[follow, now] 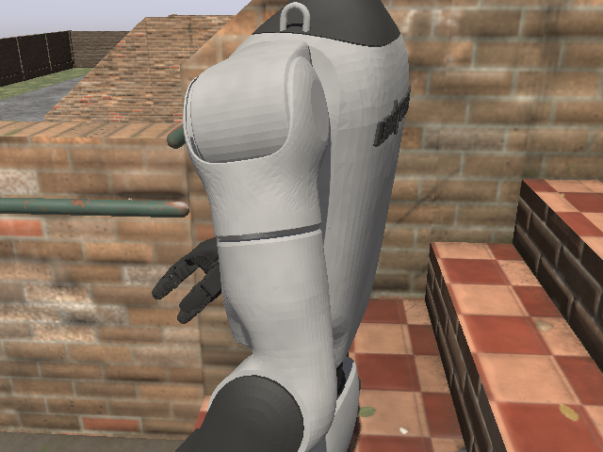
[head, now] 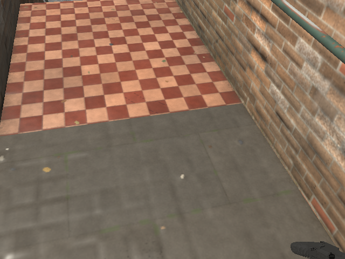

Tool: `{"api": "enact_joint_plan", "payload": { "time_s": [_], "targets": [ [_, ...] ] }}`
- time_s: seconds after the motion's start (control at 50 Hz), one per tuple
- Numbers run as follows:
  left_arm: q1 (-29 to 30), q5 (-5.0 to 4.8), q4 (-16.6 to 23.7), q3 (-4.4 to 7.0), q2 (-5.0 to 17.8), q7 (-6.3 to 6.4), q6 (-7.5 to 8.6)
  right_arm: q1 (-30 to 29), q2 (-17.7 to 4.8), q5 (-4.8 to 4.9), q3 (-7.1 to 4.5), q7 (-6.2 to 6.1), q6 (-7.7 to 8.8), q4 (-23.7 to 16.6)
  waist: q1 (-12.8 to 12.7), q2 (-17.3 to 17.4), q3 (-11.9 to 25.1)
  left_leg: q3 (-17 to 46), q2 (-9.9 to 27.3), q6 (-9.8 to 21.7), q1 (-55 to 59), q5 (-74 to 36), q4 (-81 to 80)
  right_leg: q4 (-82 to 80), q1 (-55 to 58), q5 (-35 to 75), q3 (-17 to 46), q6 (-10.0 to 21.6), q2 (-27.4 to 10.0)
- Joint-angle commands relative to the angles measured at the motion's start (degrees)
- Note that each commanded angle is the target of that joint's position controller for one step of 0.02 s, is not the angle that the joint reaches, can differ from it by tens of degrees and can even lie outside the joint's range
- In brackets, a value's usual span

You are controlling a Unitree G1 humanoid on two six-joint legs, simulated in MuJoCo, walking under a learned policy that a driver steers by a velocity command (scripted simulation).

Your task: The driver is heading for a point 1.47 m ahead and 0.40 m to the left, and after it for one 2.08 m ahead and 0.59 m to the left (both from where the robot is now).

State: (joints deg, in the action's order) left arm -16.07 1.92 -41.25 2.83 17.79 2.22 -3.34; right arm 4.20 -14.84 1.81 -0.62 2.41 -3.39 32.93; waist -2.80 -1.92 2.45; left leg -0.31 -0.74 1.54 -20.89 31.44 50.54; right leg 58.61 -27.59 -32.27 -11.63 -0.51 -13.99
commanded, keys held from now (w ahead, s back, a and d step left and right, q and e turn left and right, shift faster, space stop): q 0.22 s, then w+q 0.26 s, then w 0.52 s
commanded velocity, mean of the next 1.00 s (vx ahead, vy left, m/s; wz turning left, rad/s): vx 0.28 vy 0.00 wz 0.40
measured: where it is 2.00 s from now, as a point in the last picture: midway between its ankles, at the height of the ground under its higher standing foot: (140, 255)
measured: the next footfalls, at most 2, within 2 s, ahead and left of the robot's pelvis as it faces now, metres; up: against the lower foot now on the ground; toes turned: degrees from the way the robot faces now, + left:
right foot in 0.56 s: +0.12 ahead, -0.13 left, +0.00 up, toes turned +20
left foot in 1.02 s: +0.28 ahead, +0.13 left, -0.20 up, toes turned +21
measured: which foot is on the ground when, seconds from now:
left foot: down 0.00-0.58, up 0.60-1.00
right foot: up 0.00-0.54, down 0.56-1.00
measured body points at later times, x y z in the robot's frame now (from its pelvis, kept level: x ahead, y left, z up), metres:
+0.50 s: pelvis +0.06 -0.01 +0.03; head +0.02 +0.01 +0.48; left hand +0.16 +0.26 -0.07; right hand +0.22 -0.26 -0.06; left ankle -0.01 +0.10 -0.69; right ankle +0.13 -0.13 -0.62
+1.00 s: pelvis +0.23 +0.03 -0.08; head +0.24 +0.02 +0.37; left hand +0.05 +0.21 -0.22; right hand +0.48 -0.09 -0.20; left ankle +0.27 +0.13 -0.82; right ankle +0.09 -0.14 -0.66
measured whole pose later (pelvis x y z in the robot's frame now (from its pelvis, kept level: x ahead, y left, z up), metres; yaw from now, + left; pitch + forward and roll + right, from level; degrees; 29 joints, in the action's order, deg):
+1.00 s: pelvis +0.23 +0.03 -0.08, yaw +22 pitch -1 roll -3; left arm -30.1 3.4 -56.9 0.5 11.8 1.0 1.8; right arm 6.8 -10.9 -1.6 -2.0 2.3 1.2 47.3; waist -7.8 4.7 0.7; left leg 1.1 -0.1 4.6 -19.1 -18.2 27.8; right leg 75.8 -12.0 -51.2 -4.2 5.3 3.9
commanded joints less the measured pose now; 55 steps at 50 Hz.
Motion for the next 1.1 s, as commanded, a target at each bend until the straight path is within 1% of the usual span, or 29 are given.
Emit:
{"api": "enact_joint_plan", "payload": {
  "time_s": [0.02,0.04,0.08,0.14,0.22,0.36,0.48,0.52,0.56,0.58,0.6,0.62,0.64,0.66,0.68,0.72,0.74,0.8,0.84,0.9,0.94,0.96,0.98,1.0,1.02,1.04,1.06,1.08,1.1],
  "targets": [
    [18.48,1.59,12.22,1.09,4.65,-2.11,-0.15,29.73,-15.33,2.53,-4.11,0.12,1.75,1.59,19.34,23.10,-2.10,48.08,18.41,11.34,25.23,-56.67,-26.46,22.61,-44.79,-18.48,14.36,-1.04,12.89],
    [18.44,-0.42,13.47,0.46,2.51,-1.94,1.61,25.70,-15.19,-2.32,-3.66,-1.31,1.86,2.95,12.99,15.93,-4.42,52.23,21.33,14.12,21.35,-40.58,-29.81,23.61,-45.55,-8.67,18.85,-1.10,14.13],
    [15.35,0.77,11.11,-0.11,1.66,0.04,2.06,13.19,-12.25,-2.50,-3.38,-3.36,0.79,1.60,4.03,15.97,-7.14,37.35,15.36,12.39,11.88,-28.88,-25.90,25.41,-43.97,5.22,16.97,-2.04,15.19],
    [6.30,1.49,6.21,0.67,1.78,0.92,-1.05,5.21,-7.93,-3.08,-1.96,-2.43,2.24,-0.09,-3.86,7.86,-2.01,26.66,10.88,11.08,-5.90,-41.38,-21.80,37.60,-26.58,23.52,14.43,-3.02,16.67],
    [10.89,0.87,7.89,-0.36,-1.33,0.03,-2.36,10.89,-6.57,-1.13,-1.71,-2.79,2.68,1.68,-1.81,3.35,0.77,24.58,8.11,12.40,-1.39,-41.94,-17.72,44.77,-29.20,25.26,12.30,-3.24,18.49],
    [17.83,1.59,10.07,-1.32,-1.71,-2.46,-0.65,21.32,-7.97,-2.61,-2.84,-3.96,2.08,3.54,6.01,9.91,0.38,34.13,6.62,16.11,14.42,-10.57,-21.51,23.49,-33.07,24.36,14.32,-2.84,16.47],
    [11.14,-0.09,5.03,-0.64,1.21,-4.02,1.59,11.70,-10.06,-2.23,-3.52,-1.41,2.17,0.32,2.25,13.05,-3.32,32.33,5.26,16.21,-3.80,-20.34,-21.30,8.38,-1.84,17.09,12.44,-0.73,16.11],
    [0.47,-1.24,1.11,-0.79,0.78,-4.00,1.89,8.18,-9.28,-2.62,-3.30,-1.19,2.44,0.61,-1.94,13.52,-4.76,28.15,2.84,13.19,-12.52,-24.40,-17.72,-0.61,15.54,10.33,9.68,-0.38,16.43],
    [-18.21,-0.70,-5.18,0.18,1.85,-3.54,2.65,4.46,-6.81,-2.45,-2.87,-1.84,2.63,2.11,-10.56,6.62,-4.77,24.19,-1.46,9.20,-19.52,-25.14,1.41,-15.18,31.80,9.03,9.14,-0.07,15.64],
    [-16.10,-0.53,-4.62,-0.41,1.14,-3.67,4.30,10.96,-1.66,-2.94,-2.25,-2.84,3.25,3.20,-5.87,-7.65,-7.68,17.82,-10.37,7.76,-23.47,-3.64,19.00,-24.87,29.05,1.52,22.54,1.72,10.54],
    [-18.96,-2.25,-4.44,-1.76,2.60,-3.20,5.33,15.71,2.78,-2.91,-1.01,-3.62,4.00,2.97,1.47,-14.80,-8.32,19.11,-13.37,7.24,-32.99,12.17,26.11,-17.98,30.78,51.12,38.20,0.99,-0.99],
    [-24.27,-2.75,-6.80,0.78,8.97,-3.33,5.79,14.58,-3.59,-3.62,-2.98,-3.94,4.14,2.48,-0.79,-16.61,-5.63,16.66,-11.87,5.36,-42.36,15.16,25.59,-29.10,35.45,41.36,56.83,6.03,-6.68],
    [-20.73,-1.90,-6.73,0.94,8.52,-2.83,6.70,4.29,-8.25,-3.95,-4.43,-3.98,4.82,2.31,-2.80,-7.77,-10.40,16.96,-9.18,3.95,-45.03,6.85,24.53,-35.00,28.62,18.44,57.66,8.69,-5.50],
    [-13.62,-0.29,-6.52,0.78,8.33,-2.44,7.20,-0.35,-8.14,-3.75,-4.50,-3.65,5.20,2.51,-0.81,-5.85,-13.58,18.30,-5.89,3.89,-43.07,-2.58,22.22,-33.70,20.91,10.73,53.74,10.78,-4.70],
    [-13.92,0.57,-7.63,0.22,6.97,-2.19,6.95,1.06,-7.35,-2.96,-4.43,-3.39,4.81,4.39,-0.03,-6.40,-13.92,17.05,-6.50,3.26,-40.04,-5.63,22.44,-31.14,17.83,21.63,48.71,10.77,-2.83],
    [-12.99,-0.19,-9.53,-1.17,1.98,-1.75,7.28,2.52,-5.92,-2.97,-4.60,-2.03,4.08,7.31,3.39,-1.76,-12.66,21.14,-5.13,2.40,-35.75,-27.97,16.61,-21.04,11.00,21.95,34.62,8.96,2.79],
    [-12.33,-0.70,-9.91,-1.86,0.96,-1.34,7.51,3.19,-3.69,-3.06,-4.09,-1.32,3.93,8.33,4.21,-3.55,-9.49,18.31,-6.32,2.13,-32.16,-36.49,14.28,-18.84,9.52,20.88,31.46,8.21,4.23],
    [-5.79,-1.93,-8.24,-1.00,3.83,-1.43,8.44,1.86,0.99,-3.40,-2.14,1.55,4.53,7.94,6.12,-0.81,-3.98,6.30,-7.90,0.73,0.35,-65.25,1.65,-21.11,-13.56,7.12,20.77,8.29,8.40],
    [-7.64,-1.70,-9.57,-0.73,4.15,-1.96,8.55,-0.07,-0.78,-3.71,-2.56,1.46,4.63,8.93,3.82,-3.78,-5.08,4.90,-6.41,1.74,3.30,-68.28,0.95,-18.10,-11.50,4.77,19.78,9.16,7.94],
    [-16.16,0.86,-13.16,-1.21,0.90,-1.97,6.85,-6.51,-0.49,-3.30,-2.05,0.29,4.84,8.36,-4.71,-6.40,-8.79,2.26,-2.94,2.38,-8.88,-59.05,-8.81,-9.39,7.91,15.06,19.92,11.09,8.37],
    [-20.43,2.83,-14.41,-1.81,-0.92,-1.34,5.39,-9.45,1.73,-3.06,-1.40,-0.37,5.23,7.16,-8.87,-2.43,-10.66,-1.99,-1.31,2.13,-12.27,-49.34,-23.40,-4.88,17.08,23.78,19.45,11.66,9.55],
    [-19.58,2.96,-15.77,-1.36,0.43,-0.75,4.58,-3.14,2.17,-2.66,-1.94,-0.39,5.40,9.54,-6.21,-3.66,-8.87,-0.96,1.27,2.72,-2.49,-46.95,-26.40,2.38,15.46,31.38,21.11,13.04,7.72],
    [-16.56,1.53,-16.85,-0.69,2.76,-0.79,4.21,12.29,-0.53,-3.57,-3.44,-0.33,4.78,15.82,0.59,-5.07,-1.27,-1.59,1.39,3.36,14.22,-50.06,-17.34,12.78,8.53,37.13,22.00,13.89,6.39],
    [-18.41,0.94,-16.66,-0.11,2.58,-0.67,4.65,15.35,-2.14,-3.67,-3.64,-0.80,5.20,16.60,2.56,1.12,-6.67,5.28,5.01,4.63,12.69,-40.54,-42.06,23.09,9.51,33.89,20.12,12.67,11.36],
    [-15.47,0.22,-18.05,0.61,2.39,-0.81,4.67,23.72,-2.74,-4.52,-4.46,-1.12,5.06,20.48,7.76,10.15,-5.86,2.83,6.95,5.57,25.76,-52.27,-45.97,43.00,-0.02,8.89,14.07,12.13,16.28],
    [-14.19,-0.25,-15.72,0.80,0.15,-1.30,5.02,30.38,-4.98,-3.73,-4.28,-0.21,5.55,22.57,6.97,12.56,-0.62,7.32,13.02,6.67,46.65,-72.50,-19.24,55.90,-23.91,-17.59,11.27,9.76,19.29],
    [-17.46,-0.60,-14.09,-0.06,-0.92,-1.11,5.33,30.94,-5.46,-2.93,-3.50,0.62,5.76,22.40,4.14,10.11,3.20,12.28,17.56,7.71,52.88,-79.99,-10.14,54.46,-35.28,-15.26,14.45,9.82,16.10],
    [-16.20,0.40,-15.21,0.48,0.26,-1.08,5.46,30.35,-4.83,-2.10,-3.44,0.79,5.80,22.54,5.05,7.02,2.50,15.52,18.44,11.10,46.94,-69.27,-13.34,49.96,-37.41,-7.79,14.18,9.31,14.00],
    [-14.27,1.76,-14.51,0.40,0.24,-1.56,5.18,29.26,-7.09,-1.76,-4.60,-0.26,6.06,23.15,4.38,12.10,2.85,25.17,22.37,19.14,39.72,-43.07,-16.76,49.37,-39.30,-8.40,13.90,7.72,12.15]
  ]
}}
